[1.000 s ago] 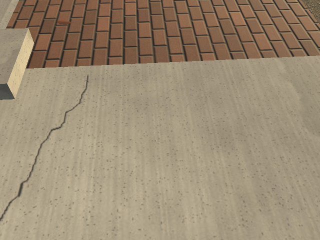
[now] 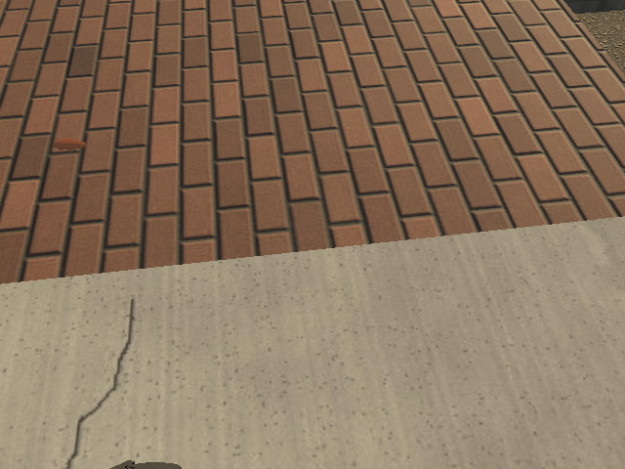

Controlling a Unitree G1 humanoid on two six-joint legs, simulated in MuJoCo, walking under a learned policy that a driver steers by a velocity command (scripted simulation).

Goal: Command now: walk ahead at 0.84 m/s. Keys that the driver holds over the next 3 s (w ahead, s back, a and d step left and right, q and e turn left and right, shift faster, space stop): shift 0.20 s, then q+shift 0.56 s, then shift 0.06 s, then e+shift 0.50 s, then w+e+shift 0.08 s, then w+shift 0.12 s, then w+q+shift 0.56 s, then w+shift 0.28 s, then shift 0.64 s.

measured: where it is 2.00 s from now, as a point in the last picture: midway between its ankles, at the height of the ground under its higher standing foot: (284, 378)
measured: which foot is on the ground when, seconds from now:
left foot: down 0.00-0.14, up 0.16-0.62, down 0.64-1.00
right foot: up 0.00-0.10, down 0.12-0.64, up 0.66-1.00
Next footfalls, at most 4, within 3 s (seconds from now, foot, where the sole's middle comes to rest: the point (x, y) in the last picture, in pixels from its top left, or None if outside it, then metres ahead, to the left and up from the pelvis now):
0.12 right None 0.36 -0.08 -0.77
0.64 left None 0.43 0.15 -0.77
1.18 right None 0.45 -0.08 -0.77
1.68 left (247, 440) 0.56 0.14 -0.77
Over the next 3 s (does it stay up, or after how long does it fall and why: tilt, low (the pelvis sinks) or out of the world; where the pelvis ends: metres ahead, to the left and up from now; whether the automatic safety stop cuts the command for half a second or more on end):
stays up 1.30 0.37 0.00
